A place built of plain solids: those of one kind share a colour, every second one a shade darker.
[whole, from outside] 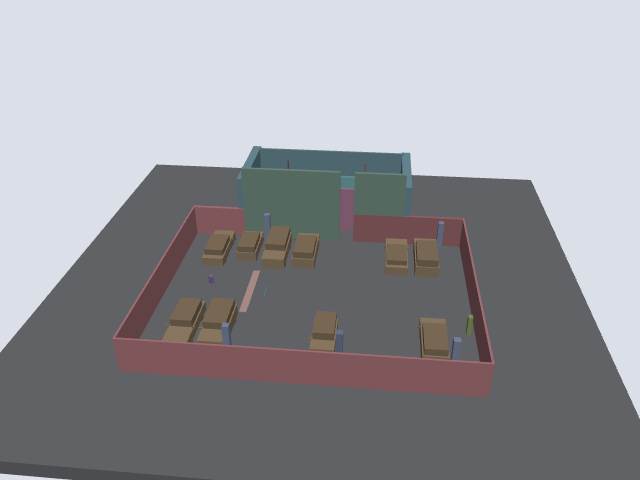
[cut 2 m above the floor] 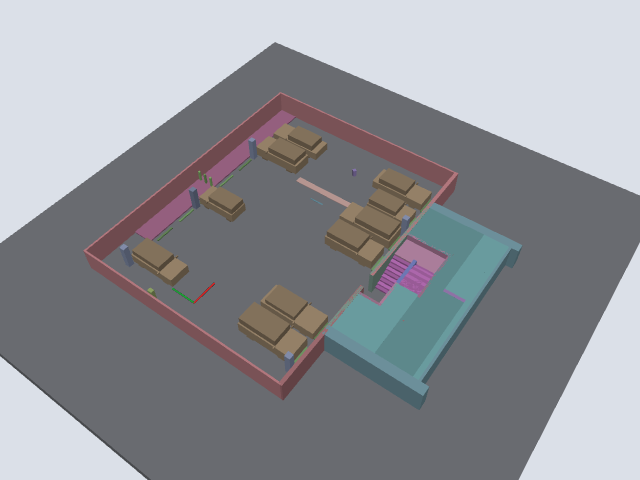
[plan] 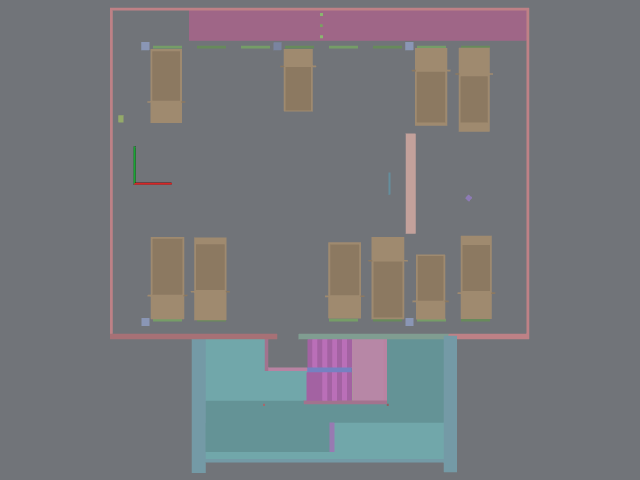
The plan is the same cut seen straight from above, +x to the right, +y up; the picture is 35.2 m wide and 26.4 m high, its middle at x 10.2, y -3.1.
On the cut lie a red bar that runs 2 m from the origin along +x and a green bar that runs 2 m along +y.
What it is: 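The pedestrian entrance of an underground car park of the 2000s; a paved forecourt at street level 3.03 m over the deck; an open stair well of 20 risers of 0.151 m and treads of 0.27 m, 1.55 m wide, a U of two flights side by side round a spine wall, with a half landing, along the facade; under a glazed canopy, a plain doorway into the deck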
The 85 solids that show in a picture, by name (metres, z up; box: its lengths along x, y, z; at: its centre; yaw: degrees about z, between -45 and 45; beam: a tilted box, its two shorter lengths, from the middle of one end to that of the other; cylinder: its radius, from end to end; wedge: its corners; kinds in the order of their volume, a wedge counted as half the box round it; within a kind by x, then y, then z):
{
 "paving_1": {"box": [3.45, 1.56, 3.08], "at": [5.63, -9.34, 1.49]},
 "paving_2": {"box": [5.6, 1.83, 3.08], "at": [6.71, -11.03, 1.49]},
 "paving_3": {"box": [6.83, 1.62, 3.08], "at": [7.32, -13.95, 1.49]},
 "paving_4": {"box": [13.11, 0.4, 3.08], "at": [10.46, -14.95, 1.49]},
 "paving_5": {"box": [13.11, 1.22, 3.08], "at": [10.46, -12.54, 1.49]},
 "paving_6": {"box": [6.04, 1.62, 3.08], "at": [14.0, -13.95, 1.49]},
 "paving_7": {"box": [3.34, 1.84, 3.08], "at": [15.35, -11.02, 1.49]},
 "paving_8": {"box": [3.34, 1.56, 3.08], "at": [15.35, -9.34, 1.49]},
 "car_1": {"box": [1.73, 4.06, 0.77], "at": [1.74, 5.37, 0.57]},
 "car_2": {"box": [1.53, 2.73, 0.5], "at": [1.74, 5.92, 1.2]},
 "car_3": {"box": [1.84, 4.53, 0.9], "at": [1.81, -5.2, 0.63]},
 "car_4": {"box": [1.64, 3.08, 0.6], "at": [1.81, -4.57, 1.38]},
 "car_5": {"box": [1.78, 4.55, 0.73], "at": [4.17, -5.24, 0.54]},
 "car_6": {"box": [1.58, 2.52, 0.42], "at": [4.17, -4.59, 1.12]},
 "car_7": {"box": [1.41, 2.4, 0.55], "at": [9.0, 5.22, 1.22]},
 "car_8": {"box": [1.61, 3.45, 0.76], "at": [9.0, 5.68, 0.56]},
 "car_9": {"box": [1.8, 4.2, 0.87], "at": [11.56, -5.32, 0.61]},
 "car_10": {"box": [1.6, 2.81, 0.55], "at": [11.56, -4.74, 1.32]},
 "car_11": {"box": [1.6, 3.08, 0.56], "at": [13.94, -5.83, 1.36]},
 "car_12": {"box": [1.8, 4.53, 0.9], "at": [13.94, -5.2, 0.63]},
 "car_13": {"box": [1.62, 3.58, 0.76], "at": [16.28, -5.68, 0.56]},
 "car_14": {"box": [1.42, 2.47, 0.51], "at": [16.28, -5.21, 1.2]},
 "car_15": {"box": [1.57, 2.8, 0.54], "at": [16.31, 4.76, 1.31]},
 "car_16": {"box": [1.77, 4.28, 0.86], "at": [16.31, 5.32, 0.61]},
 "car_17": {"box": [1.51, 2.56, 0.54], "at": [18.68, 4.64, 1.16]},
 "car_18": {"box": [1.71, 4.63, 0.71], "at": [18.68, 5.16, 0.53]},
 "car_19": {"box": [1.71, 4.58, 0.71], "at": [18.8, -5.16, 0.54]},
 "car_20": {"box": [1.51, 2.54, 0.5], "at": [18.8, -4.64, 1.14]},
 "boundary_1": {"box": [0.77, 7.56, 5.31], "at": [3.53, -12.14, 2.6]},
 "boundary_2": {"box": [13.51, 0.2, 5.46], "at": [10.46, -15.24, 2.68]},
 "boundary_3": {"box": [0.73, 7.52, 5.41], "at": [17.38, -12.12, 2.65]},
 "stair_step_1": {"box": [0.87, 1.57, 2.63], "at": [9.89, -11.15, 1.26]},
 "stair_step_2": {"box": [1.14, 1.57, 2.47], "at": [10.03, -11.15, 1.19]},
 "stair_step_3": {"box": [1.41, 1.57, 2.32], "at": [10.16, -11.15, 1.11]},
 "stair_step_4": {"box": [1.68, 1.57, 2.17], "at": [10.3, -11.15, 1.04]},
 "stair_step_5": {"box": [1.95, 1.57, 2.02], "at": [10.43, -11.15, 0.96]},
 "stair_step_6": {"box": [2.23, 1.57, 1.87], "at": [10.57, -11.15, 0.88]},
 "stair_step_7": {"box": [2.5, 1.57, 1.72], "at": [10.71, -11.15, 0.81]},
 "stair_step_8": {"box": [4.23, 1.57, 0.2], "at": [11.62, -9.34, 0.05]},
 "stair_step_9": {"box": [3.96, 1.57, 0.35], "at": [11.76, -9.34, 0.13]},
 "stair_step_10": {"box": [3.68, 1.57, 0.5], "at": [11.89, -9.34, 0.2]},
 "stair_step_11": {"box": [3.41, 1.57, 0.66], "at": [12.03, -9.34, 0.28]},
 "stair_step_12": {"box": [3.14, 1.57, 0.81], "at": [12.17, -9.34, 0.35]},
 "stair_step_13": {"box": [2.87, 1.57, 0.96], "at": [12.3, -9.34, 0.43]},
 "stair_step_14": {"box": [2.6, 1.57, 1.11], "at": [12.44, -9.34, 0.51]},
 "stair_step_15": {"box": [2.32, 1.57, 1.26], "at": [12.57, -9.34, 0.58]},
 "stair_step_16": {"box": [2.05, 1.57, 1.41], "at": [12.71, -9.34, 0.66]},
 "wall_1": {"box": [0.15, 18.08, 2.66], "at": [-1.27, 0.63, 1.28]},
 "wall_2": {"box": [9.2, 0.3, 2.66], "at": [3.25, -8.41, 1.28]},
 "wall_3": {"box": [23.06, 0.15, 2.66], "at": [10.18, 9.6, 1.28]},
 "wall_4": {"box": [12.7, 0.3, 2.66], "at": [15.36, -8.41, 1.28]},
 "wall_5": {"box": [0.15, 18.08, 2.66], "at": [21.64, 0.63, 1.28]},
 "facade_1": {"box": [4.2, 0.3, 6.43], "at": [5.75, -8.41, 3.17]},
 "facade_2": {"box": [8.26, 0.3, 6.43], "at": [13.14, -8.41, 3.17]},
 "rim_guard_1": {"box": [0.2, 1.75, 4.09], "at": [7.26, -9.44, 2.0]},
 "rim_guard_2": {"box": [2.35, 0.2, 4.09], "at": [8.33, -10.21, 2.0]},
 "rim_guard_3": {"box": [4.58, 0.2, 4.09], "at": [11.6, -12.03, 2.0]},
 "rim_guard_4": {"box": [0.2, 3.57, 4.09], "at": [13.79, -10.35, 2.0]},
 "stair_landing_1": {"box": [1.78, 3.39, 1.56], "at": [12.85, -10.24, 0.73]},
 "walkway_1": {"box": [18.56, 1.66, 0.17], "at": [12.28, 8.69, 0.03]},
 "spine_1": {"box": [2.46, 0.27, 4.09], "at": [10.73, -10.24, 2.0]},
 "column_1": {"box": [0.45, 0.45, 2.63], "at": [0.6, -7.61, 1.26]},
 "column_2": {"box": [0.45, 0.45, 2.63], "at": [0.6, 7.56, 1.26]},
 "column_3": {"box": [0.45, 0.45, 2.63], "at": [7.86, 7.56, 1.26]},
 "column_4": {"box": [0.45, 0.45, 2.63], "at": [15.12, -7.61, 1.26]},
 "column_5": {"box": [0.45, 0.45, 2.63], "at": [15.12, 7.56, 1.26]},
 "drain_bed_1": {"box": [0.27, 1.62, 2.52], "at": [10.86, -13.95, 1.21]},
 "wheelstop_1": {"box": [1.6, 0.15, 0.15], "at": [1.81, -7.51, 0.03]},
 "wheelstop_2": {"box": [1.6, 0.15, 0.15], "at": [1.81, 7.51, 0.03]},
 "wheelstop_3": {"box": [1.6, 0.15, 0.15], "at": [4.23, -7.51, 0.03]},
 "wheelstop_4": {"box": [1.6, 0.15, 0.15], "at": [4.23, 7.51, 0.03]},
 "wheelstop_5": {"box": [1.6, 0.15, 0.15], "at": [6.65, 7.51, 0.03]},
 "wheelstop_6": {"box": [1.6, 0.15, 0.15], "at": [9.07, 7.51, 0.03]},
 "wheelstop_7": {"box": [1.6, 0.15, 0.15], "at": [11.49, -7.51, 0.03]},
 "wheelstop_8": {"box": [1.6, 0.15, 0.15], "at": [11.49, 7.51, 0.03]},
 "wheelstop_9": {"box": [1.6, 0.15, 0.15], "at": [13.91, -7.51, 0.03]},
 "wheelstop_10": {"box": [1.6, 0.15, 0.15], "at": [13.91, 7.51, 0.03]},
 "wheelstop_11": {"box": [1.6, 0.15, 0.15], "at": [16.33, -7.51, 0.03]},
 "wheelstop_12": {"box": [1.6, 0.15, 0.15], "at": [16.33, 7.51, 0.03]},
 "wheelstop_13": {"box": [1.6, 0.15, 0.15], "at": [18.75, -7.51, 0.03]},
 "wheelstop_14": {"box": [1.6, 0.15, 0.15], "at": [18.75, 7.51, 0.03]},
 "hump_1": {"box": [0.55, 5.52, 0.1], "at": [15.19, 0.0, 0.0]},
 "pay_station_1": {"box": [0.3, 0.4, 1.5], "at": [-0.75, 3.56, 0.7]},
 "wet_floor_sign_1": {"box": [0.29, 0.29, 0.67], "at": [18.38, -0.79, 0.28], "yaw": -41.0},
 "cable_cover_1": {"box": [0.11, 1.24, 0.08], "at": [14.02, 0.0, -0.02]}
}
